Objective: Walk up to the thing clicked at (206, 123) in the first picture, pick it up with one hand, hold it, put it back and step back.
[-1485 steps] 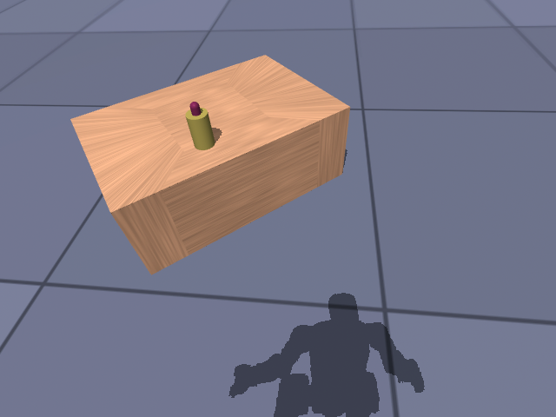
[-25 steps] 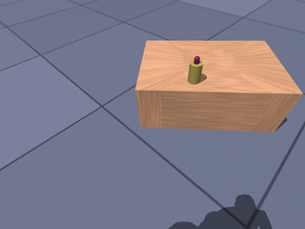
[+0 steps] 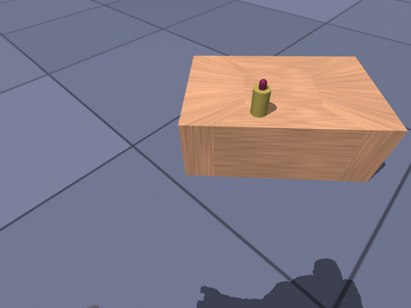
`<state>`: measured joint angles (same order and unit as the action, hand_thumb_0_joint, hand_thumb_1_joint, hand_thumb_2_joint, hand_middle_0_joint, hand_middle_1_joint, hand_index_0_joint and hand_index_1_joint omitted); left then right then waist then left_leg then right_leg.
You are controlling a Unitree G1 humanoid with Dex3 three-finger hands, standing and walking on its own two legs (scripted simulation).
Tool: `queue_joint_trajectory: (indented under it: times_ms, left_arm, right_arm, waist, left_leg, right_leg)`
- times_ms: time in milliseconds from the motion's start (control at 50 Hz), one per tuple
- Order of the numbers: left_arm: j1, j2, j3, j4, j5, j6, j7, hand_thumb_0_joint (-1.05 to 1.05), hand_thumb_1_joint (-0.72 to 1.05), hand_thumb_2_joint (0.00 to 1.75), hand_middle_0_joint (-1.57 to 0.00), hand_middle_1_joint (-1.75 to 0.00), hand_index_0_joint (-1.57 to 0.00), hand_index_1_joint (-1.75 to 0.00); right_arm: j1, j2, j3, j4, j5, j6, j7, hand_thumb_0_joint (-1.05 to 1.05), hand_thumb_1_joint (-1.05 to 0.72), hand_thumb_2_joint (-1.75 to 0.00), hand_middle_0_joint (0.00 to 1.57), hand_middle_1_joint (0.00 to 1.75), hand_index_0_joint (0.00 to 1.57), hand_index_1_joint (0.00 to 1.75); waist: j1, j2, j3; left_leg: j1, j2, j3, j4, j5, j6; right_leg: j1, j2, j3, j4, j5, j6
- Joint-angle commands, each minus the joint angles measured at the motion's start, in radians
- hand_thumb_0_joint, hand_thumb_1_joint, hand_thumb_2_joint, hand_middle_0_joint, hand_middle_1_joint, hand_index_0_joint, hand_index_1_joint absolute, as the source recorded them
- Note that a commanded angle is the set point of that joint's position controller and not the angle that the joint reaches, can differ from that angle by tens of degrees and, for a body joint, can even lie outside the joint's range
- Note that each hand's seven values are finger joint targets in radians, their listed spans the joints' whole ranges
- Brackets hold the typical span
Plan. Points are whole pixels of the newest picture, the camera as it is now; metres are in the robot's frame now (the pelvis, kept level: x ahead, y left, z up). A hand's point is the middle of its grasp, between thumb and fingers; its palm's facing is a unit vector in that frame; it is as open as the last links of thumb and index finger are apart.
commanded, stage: step back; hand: right
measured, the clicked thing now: (261, 96) +1.10 -0.22 -0.25
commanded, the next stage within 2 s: stand in 0.10 s
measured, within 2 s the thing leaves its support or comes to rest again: neither
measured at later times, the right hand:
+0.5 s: hand out of the picture +0.09 -0.25 -0.14, palm faces -0.01 +0.95 -0.32, open 7.4 cm
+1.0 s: hand out of the picture +0.03 -0.26 -0.15, palm faces +0.00 +0.94 -0.33, open 7.4 cm
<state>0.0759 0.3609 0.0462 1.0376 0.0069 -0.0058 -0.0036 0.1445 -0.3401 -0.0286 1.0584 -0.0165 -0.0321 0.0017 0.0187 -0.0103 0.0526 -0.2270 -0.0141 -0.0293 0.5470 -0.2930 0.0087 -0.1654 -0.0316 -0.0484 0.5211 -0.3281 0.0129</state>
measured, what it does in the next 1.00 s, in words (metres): stands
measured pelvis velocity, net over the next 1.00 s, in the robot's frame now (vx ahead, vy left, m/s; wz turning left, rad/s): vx -0.02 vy -0.01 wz -0.02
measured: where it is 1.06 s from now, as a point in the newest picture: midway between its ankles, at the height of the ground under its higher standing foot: outside the picture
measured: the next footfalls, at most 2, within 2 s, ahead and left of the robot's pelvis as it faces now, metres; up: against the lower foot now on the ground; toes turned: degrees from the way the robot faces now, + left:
none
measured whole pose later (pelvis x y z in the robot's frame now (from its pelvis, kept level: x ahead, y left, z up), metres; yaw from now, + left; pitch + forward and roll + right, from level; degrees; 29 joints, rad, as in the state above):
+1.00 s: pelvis -0.02 -0.01 +0.02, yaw -1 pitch -1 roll +0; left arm 0.11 0.35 0.00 1.14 0.00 -0.01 -0.01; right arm 0.13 -0.34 0.00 1.16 -0.01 -0.01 0.01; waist 0.00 0.00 0.05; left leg -0.14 0.01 -0.01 0.32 -0.15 -0.01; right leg -0.10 -0.01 -0.03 0.30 -0.18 0.00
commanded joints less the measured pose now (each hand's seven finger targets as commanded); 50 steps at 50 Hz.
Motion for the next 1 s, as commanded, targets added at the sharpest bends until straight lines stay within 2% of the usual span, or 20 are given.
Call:
queue_joint_trajectory:
  times_ms: [0, 60, 80, 100, 120, 220, 280, 320, 400, 420, 480, 520, 600, 660, 700, 780, 840, 860, 920, 980]
  left_arm:
    - [-0.052, 0.212, 0.042, -0.063, 0.0, -0.017, 0.014, 0.0, 0.9, 0.9, -0.2, -0.3, -0.2, -0.3]
    - [-0.053, 0.204, 0.038, -0.055, 0.005, -0.017, 0.014, 0.0, 0.9, 0.9, -0.2, -0.3, -0.2, -0.3]
    - [-0.034, 0.169, 0.019, -0.023, -0.009, -0.017, 0.012, 0.0, 0.9, 0.9, -0.2, -0.3, -0.2, -0.3]
    - [-0.039, 0.185, 0.019, -0.019, -0.009, -0.019, 0.014, 0.0, 0.9, 0.9, -0.2, -0.3, -0.2, -0.3]
    - [-0.046, 0.19, 0.017, -0.015, -0.008, -0.021, 0.014, 0.0, 0.9, 0.9, -0.2, -0.3, -0.2, -0.3]
    - [-0.064, 0.195, 0.008, 0.01, -0.003, -0.027, 0.012, 0.0, 0.9, 0.9, -0.2, -0.3, -0.2, -0.3]
    - [-0.07, 0.196, 0.006, 0.022, -0.001, -0.031, 0.012, 0.0, 0.9, 0.9, -0.2, -0.3, -0.2, -0.3]
    - [-0.067, 0.195, 0.002, 0.031, -0.001, -0.034, 0.011, 0.0, 0.9, 0.9, -0.2, -0.3, -0.2, -0.3]
    - [-0.067, 0.199, 0.0, 0.039, 0.0, -0.039, 0.011, 0.0, 0.9, 0.9, -0.2, -0.3, -0.2, -0.3]
    - [-0.058, 0.2, -0.001, 0.044, 0.001, -0.039, 0.011, 0.0, 0.9, 0.9, -0.2, -0.3, -0.2, -0.3]
    - [-0.061, 0.201, -0.003, 0.042, 0.004, -0.038, 0.011, 0.0, 0.9, 0.9, -0.2, -0.3, -0.2, -0.3]
    - [-0.049, 0.2, -0.003, 0.05, 0.003, -0.038, 0.01, 0.0, 0.9, 0.9, -0.2, -0.3, -0.2, -0.3]
    - [-0.033, 0.201, -0.005, 0.05, 0.003, -0.039, 0.009, 0.0, 0.9, 0.9, -0.2, -0.3, -0.2, -0.3]
    - [-0.032, 0.203, -0.006, 0.049, 0.002, -0.036, 0.009, 0.0, 0.9, 0.9, -0.2, -0.3, -0.2, -0.3]
    - [-0.016, 0.198, -0.008, 0.048, 0.001, -0.038, 0.008, 0.0, 0.9, 0.9, -0.2, -0.3, -0.2, -0.3]
    - [-0.015, 0.209, -0.007, 0.051, 0.001, -0.034, 0.008, 0.0, 0.9, 0.9, -0.2, -0.3, -0.2, -0.3]
    - [-0.013, 0.204, -0.01, 0.043, 0.002, -0.032, 0.008, 0.0, 0.9, 0.9, -0.2, -0.3, -0.2, -0.3]
    - [-0.008, 0.203, -0.01, 0.042, 0.001, -0.035, 0.007, 0.0, 0.9, 0.9, -0.2, -0.3, -0.2, -0.3]
    - [-0.003, 0.201, -0.011, 0.045, 0.001, -0.034, 0.009, 0.0, 0.9, 0.9, -0.2, -0.3, -0.2, -0.3]
    - [-0.004, 0.202, -0.01, 0.049, -0.004, -0.032, 0.007, 0.0, 0.9, 0.9, -0.2, -0.3, -0.2, -0.3]
  right_arm:
    - [-0.036, -0.223, -0.046, -0.065, 0.001, -0.018, -0.024, 0.0, -0.9, -0.9, 0.2, 0.3, 0.2, 0.3]
    - [-0.067, -0.228, -0.048, -0.073, 0.0, -0.016, -0.025, 0.0, -0.9, -0.9, 0.2, 0.3, 0.2, 0.3]
    - [-0.09, -0.22, -0.035, -0.062, 0.003, -0.017, -0.025, 0.0, -0.9, -0.9, 0.2, 0.3, 0.2, 0.3]
    - [-0.085, -0.211, -0.033, -0.058, 0.007, -0.014, -0.025, 0.0, -0.9, -0.9, 0.2, 0.3, 0.2, 0.3]
    - [-0.075, -0.214, -0.029, -0.05, 0.009, -0.014, -0.025, 0.0, -0.9, -0.9, 0.2, 0.3, 0.2, 0.3]
    - [-0.111, -0.206, -0.021, -0.033, 0.013, -0.009, -0.018, 0.0, -0.9, -0.9, 0.2, 0.3, 0.2, 0.3]
    - [-0.119, -0.205, -0.019, -0.023, 0.013, -0.009, -0.015, 0.0, -0.9, -0.9, 0.2, 0.3, 0.2, 0.3]
    - [-0.133, -0.205, -0.017, -0.017, 0.012, -0.007, -0.012, 0.0, -0.9, -0.9, 0.2, 0.3, 0.2, 0.3]
    - [-0.134, -0.197, -0.012, -0.001, 0.011, -0.006, -0.008, 0.0, -0.9, -0.9, 0.2, 0.3, 0.2, 0.3]
    - [-0.135, -0.198, -0.013, 0.005, 0.012, -0.005, -0.006, 0.0, -0.9, -0.9, 0.2, 0.3, 0.2, 0.3]
    - [-0.141, -0.203, -0.014, 0.01, 0.008, -0.006, -0.004, 0.0, -0.9, -0.9, 0.2, 0.3, 0.2, 0.3]
    - [-0.128, -0.208, -0.014, 0.021, 0.008, -0.003, -0.003, 0.0, -0.9, -0.9, 0.2, 0.3, 0.2, 0.3]
    - [-0.122, -0.2, -0.01, 0.026, 0.006, -0.007, -0.001, 0.0, -0.9, -0.9, 0.2, 0.3, 0.2, 0.3]
    - [-0.107, -0.207, -0.013, 0.031, 0.004, -0.004, -0.002, 0.0, -0.9, -0.9, 0.2, 0.3, 0.2, 0.3]
    - [-0.099, -0.215, -0.012, 0.034, 0.005, -0.005, -0.002, 0.0, -0.9, -0.9, 0.2, 0.3, 0.2, 0.3]
    - [-0.076, -0.21, -0.008, 0.041, 0.006, -0.001, -0.002, 0.0, -0.9, -0.9, 0.2, 0.3, 0.2, 0.3]
    - [-0.076, -0.216, -0.008, 0.039, 0.004, -0.002, -0.002, 0.0, -0.9, -0.9, 0.2, 0.3, 0.2, 0.3]
    - [-0.076, -0.219, -0.009, 0.037, 0.005, -0.003, -0.003, 0.0, -0.9, -0.9, 0.2, 0.3, 0.2, 0.3]
    - [-0.077, -0.216, -0.004, 0.038, 0.006, -0.006, -0.005, 0.0, -0.9, -0.9, 0.2, 0.3, 0.2, 0.3]
    - [-0.06, -0.219, -0.001, 0.044, 0.008, -0.004, -0.006, 0.0, -0.9, -0.9, 0.2, 0.3, 0.2, 0.3]
  waist:
    - [0.003, 0.067, -0.145]
    - [0.007, 0.082, -0.147]
    - [0.005, 0.064, -0.147]
    - [-0.003, 0.053, -0.135]
    - [-0.01, 0.049, -0.131]
    - [-0.018, 0.011, -0.123]
    - [-0.021, 0.002, -0.144]
    - [-0.021, -0.002, -0.107]
    - [-0.023, -0.006, -0.101]
    - [-0.021, -0.011, -0.079]
    - [-0.021, 0.011, -0.083]
    - [-0.021, 0.007, -0.06]
    - [-0.015, -0.006, -0.071]
    - [-0.02, 0.004, -0.063]
    - [-0.016, 0.018, -0.083]
    - [-0.023, 0.005, -0.039]
    - [-0.018, 0.01, -0.056]
    - [-0.018, 0.016, -0.092]
    - [-0.016, 0.014, -0.071]
    - [-0.021, 0.019, -0.069]
  left_leg:
    - [0.041, 0.145, -0.121, -0.086, 0.514, 0.066]
    - [0.062, 0.155, -0.134, -0.09, 0.508, 0.075]
    - [0.09, 0.156, -0.127, -0.107, 0.569, 0.053]
    - [0.097, 0.144, -0.111, -0.111, 0.577, 0.033]
    - [0.113, 0.138, -0.101, -0.127, 0.567, 0.027]
    - [0.144, 0.134, -0.085, -0.191, 0.462, 0.016]
    - [0.162, 0.141, -0.079, -0.207, 0.46, 0.014]
    - [0.148, 0.135, -0.079, -0.233, 0.365, 0.01]
    - [0.152, 0.135, -0.077, -0.253, 0.328, 0.006]
    - [0.145, 0.13, -0.079, -0.263, 0.269, 0.001]
    - [0.141, 0.133, -0.078, -0.27, 0.238, 0.002]
    - [0.122, 0.13, -0.08, -0.278, 0.179, 0.002]
    - [0.129, 0.134, -0.082, -0.28, 0.211, 0.003]
    - [0.107, 0.131, -0.081, -0.284, 0.181, 0.0]
    - [0.106, 0.134, -0.083, -0.281, 0.197, 0.004]
    - [0.088, 0.126, -0.086, -0.29, 0.127, 0.001]
    - [0.081, 0.134, -0.09, -0.286, 0.171, 0.003]
    - [0.103, 0.138, -0.086, -0.276, 0.218, 0.007]
    - [0.093, 0.14, -0.09, -0.281, 0.241, 0.003]
    - [0.085, 0.134, -0.088, -0.29, 0.203, 0.005]
  right_leg:
    - [0.081, -0.068, 0.048, -0.003, 0.301, -0.055]
    - [0.063, -0.065, 0.04, -0.016, 0.275, -0.048]
    - [0.089, -0.086, 0.096, -0.085, 0.373, -0.039]
    - [0.098, -0.095, 0.095, -0.099, 0.421, -0.041]
    - [0.1, -0.093, 0.099, -0.11, 0.432, -0.037]
    - [0.118, -0.099, 0.101, -0.184, 0.399, -0.03]
    - [0.145, -0.105, 0.1, -0.203, 0.412, -0.03]
    - [0.113, -0.103, 0.105, -0.238, 0.336, -0.026]
    - [0.106, -0.109, 0.112, -0.263, 0.313, -0.026]
    - [0.078, -0.105, 0.115, -0.283, 0.252, -0.025]
    - [0.073, -0.109, 0.119, -0.287, 0.22, -0.028]
    - [0.053, -0.104, 0.124, -0.303, 0.144, -0.024]
    - [0.055, -0.106, 0.125, -0.294, 0.18, -0.029]
    - [0.045, -0.102, 0.128, -0.297, 0.134, -0.03]
    - [0.069, -0.105, 0.128, -0.293, 0.167, -0.029]
    - [0.019, -0.099, 0.134, -0.302, 0.072, -0.028]
    - [0.05, -0.1, 0.128, -0.289, 0.117, -0.033]
    - [0.072, -0.107, 0.131, -0.279, 0.185, -0.034]
    - [0.075, -0.099, 0.12, -0.267, 0.204, -0.032]
    - [0.074, -0.1, 0.124, -0.274, 0.176, -0.031]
